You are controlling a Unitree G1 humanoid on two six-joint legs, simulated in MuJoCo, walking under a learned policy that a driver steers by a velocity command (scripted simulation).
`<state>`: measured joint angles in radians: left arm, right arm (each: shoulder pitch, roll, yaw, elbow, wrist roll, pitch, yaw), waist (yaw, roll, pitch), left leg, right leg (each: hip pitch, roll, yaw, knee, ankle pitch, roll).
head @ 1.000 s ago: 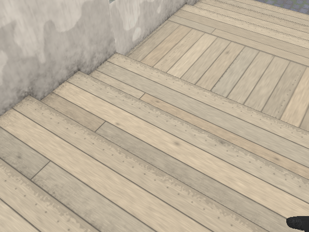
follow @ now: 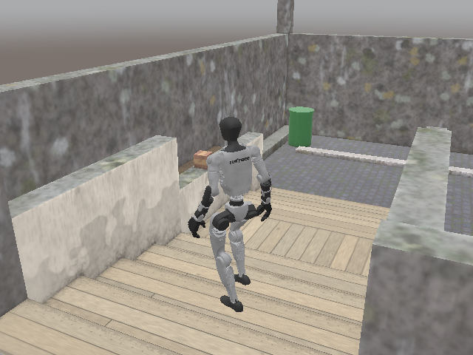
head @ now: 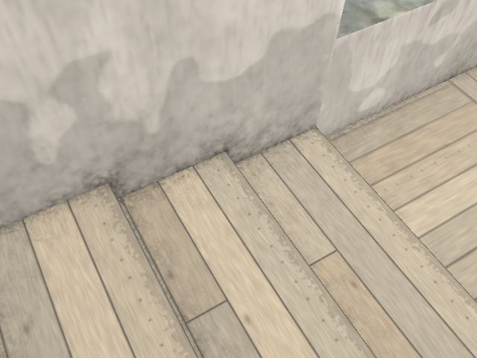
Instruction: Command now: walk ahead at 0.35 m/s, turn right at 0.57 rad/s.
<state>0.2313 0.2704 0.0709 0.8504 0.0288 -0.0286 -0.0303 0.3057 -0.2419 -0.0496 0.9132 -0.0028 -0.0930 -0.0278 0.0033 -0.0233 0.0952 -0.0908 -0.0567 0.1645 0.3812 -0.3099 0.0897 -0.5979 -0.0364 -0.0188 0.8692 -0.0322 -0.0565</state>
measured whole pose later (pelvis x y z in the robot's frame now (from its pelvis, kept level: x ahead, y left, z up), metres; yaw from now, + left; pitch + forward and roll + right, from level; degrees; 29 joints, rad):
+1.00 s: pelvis +0.22 +0.10 -0.06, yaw -54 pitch -1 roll +0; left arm 0.12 0.32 0.09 0.60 0.03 0.05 0.00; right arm 0.25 -0.26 -0.02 0.64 -0.04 0.02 -0.03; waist 0.00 -0.05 0.05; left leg -0.43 0.02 0.09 0.98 -0.54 0.04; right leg -0.81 0.15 0.18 1.30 -0.36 0.01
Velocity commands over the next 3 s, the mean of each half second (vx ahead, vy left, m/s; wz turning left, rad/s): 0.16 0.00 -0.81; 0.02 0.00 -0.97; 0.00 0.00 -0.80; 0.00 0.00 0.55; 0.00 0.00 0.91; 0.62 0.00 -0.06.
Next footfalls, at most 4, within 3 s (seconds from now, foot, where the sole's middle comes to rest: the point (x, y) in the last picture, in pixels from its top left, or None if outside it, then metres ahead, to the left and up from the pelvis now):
0.16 right None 0.28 -0.05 -0.88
0.84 left None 0.32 0.13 -0.78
1.32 right None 0.09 -0.03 -0.78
1.94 left None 0.40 -0.03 -0.88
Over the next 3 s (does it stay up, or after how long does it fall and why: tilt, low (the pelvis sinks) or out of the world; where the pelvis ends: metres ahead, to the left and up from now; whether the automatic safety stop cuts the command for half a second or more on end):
stays up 0.36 0.00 -0.08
